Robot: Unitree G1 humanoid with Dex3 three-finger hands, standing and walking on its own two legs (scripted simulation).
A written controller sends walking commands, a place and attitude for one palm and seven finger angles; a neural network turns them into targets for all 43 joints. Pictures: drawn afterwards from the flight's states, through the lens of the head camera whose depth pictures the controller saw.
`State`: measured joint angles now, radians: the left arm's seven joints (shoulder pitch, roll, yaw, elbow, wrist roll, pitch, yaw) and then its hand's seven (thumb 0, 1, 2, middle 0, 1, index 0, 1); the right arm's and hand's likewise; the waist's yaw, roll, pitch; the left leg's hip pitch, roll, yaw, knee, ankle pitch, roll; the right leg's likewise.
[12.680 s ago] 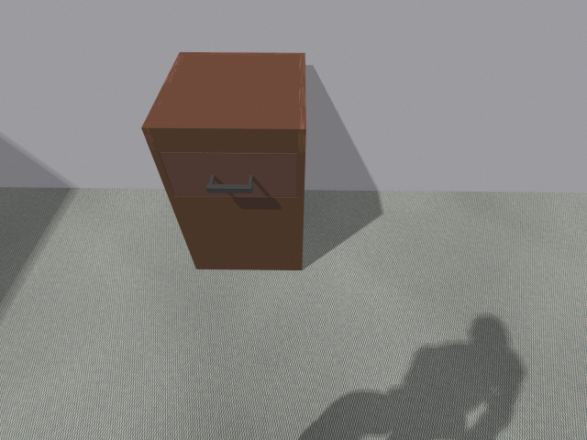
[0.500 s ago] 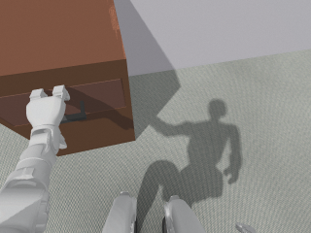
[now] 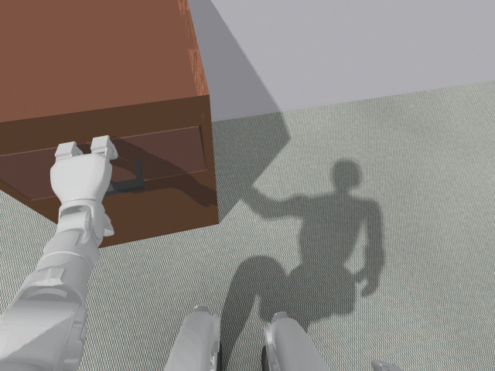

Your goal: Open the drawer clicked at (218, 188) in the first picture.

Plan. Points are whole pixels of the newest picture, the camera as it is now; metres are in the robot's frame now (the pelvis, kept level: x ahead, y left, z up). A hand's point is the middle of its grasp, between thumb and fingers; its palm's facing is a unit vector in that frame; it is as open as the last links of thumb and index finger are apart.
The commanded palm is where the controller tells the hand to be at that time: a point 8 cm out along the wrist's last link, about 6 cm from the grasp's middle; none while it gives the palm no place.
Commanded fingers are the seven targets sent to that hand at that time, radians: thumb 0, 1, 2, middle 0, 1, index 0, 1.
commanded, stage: lower the fingers behind the handle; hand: left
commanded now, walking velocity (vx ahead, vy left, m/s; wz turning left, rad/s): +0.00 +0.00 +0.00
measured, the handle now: (109, 180) +0.47 +0.28 -0.12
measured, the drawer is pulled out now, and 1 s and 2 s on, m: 0.00 0.00 0.00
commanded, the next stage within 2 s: close the thumb around the handle in 1.66 s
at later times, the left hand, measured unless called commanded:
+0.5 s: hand (108, 195) +0.43 +0.26 -0.10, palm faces +0.01 -0.04 -1.00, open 13.8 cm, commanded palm +0.42 +0.24 -0.04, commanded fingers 0.00 -0.50 0.30 -0.30 -1.20 -0.30 -1.20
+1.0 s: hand (109, 208) +0.42 +0.27 -0.14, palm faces +0.00 -0.05 -1.00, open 13.8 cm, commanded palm +0.41 +0.25 -0.08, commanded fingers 0.00 -0.50 0.30 -0.30 -1.20 -0.30 -1.20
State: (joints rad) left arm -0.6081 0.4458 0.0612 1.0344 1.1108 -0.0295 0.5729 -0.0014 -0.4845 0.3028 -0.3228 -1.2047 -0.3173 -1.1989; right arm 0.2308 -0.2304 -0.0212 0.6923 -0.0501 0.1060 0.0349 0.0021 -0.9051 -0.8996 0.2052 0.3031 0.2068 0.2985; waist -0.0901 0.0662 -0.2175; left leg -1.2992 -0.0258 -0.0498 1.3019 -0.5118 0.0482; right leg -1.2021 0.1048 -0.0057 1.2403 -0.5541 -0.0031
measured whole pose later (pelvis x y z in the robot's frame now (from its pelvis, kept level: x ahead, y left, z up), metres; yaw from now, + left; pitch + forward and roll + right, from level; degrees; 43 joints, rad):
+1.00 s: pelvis -0.01 -0.01 -0.06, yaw -1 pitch +34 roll -5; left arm -0.59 0.48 0.14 1.00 1.15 -0.12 0.66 0.00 -0.48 0.30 -0.31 -1.20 -0.32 -1.20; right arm 0.19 -0.25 -0.04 0.72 -0.08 0.08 0.06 0.00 -0.91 -0.90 0.20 0.30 0.21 0.30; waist -0.07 0.06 -0.23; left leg -1.56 -0.02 -0.06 1.55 -0.59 0.04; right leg -1.46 0.12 -0.03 1.50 -0.64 -0.01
